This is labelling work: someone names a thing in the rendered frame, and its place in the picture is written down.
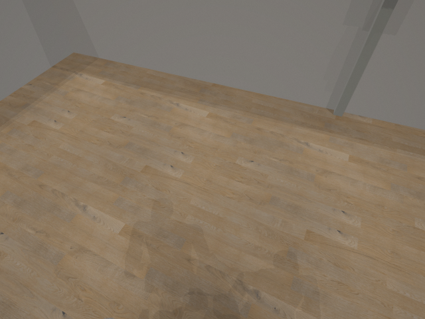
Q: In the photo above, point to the panel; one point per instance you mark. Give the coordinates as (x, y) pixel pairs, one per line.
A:
(381, 19)

